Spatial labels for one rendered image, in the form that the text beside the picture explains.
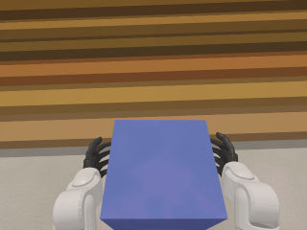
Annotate right robot hand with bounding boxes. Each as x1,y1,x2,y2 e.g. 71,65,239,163
210,132,238,177

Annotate left robot hand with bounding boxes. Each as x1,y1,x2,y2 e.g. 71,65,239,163
83,137,111,178

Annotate left robot forearm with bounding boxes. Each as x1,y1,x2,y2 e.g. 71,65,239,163
52,167,104,230

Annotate right robot forearm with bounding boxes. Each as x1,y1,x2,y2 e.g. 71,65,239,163
221,161,280,230

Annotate carton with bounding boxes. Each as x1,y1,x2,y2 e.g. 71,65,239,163
100,120,228,230

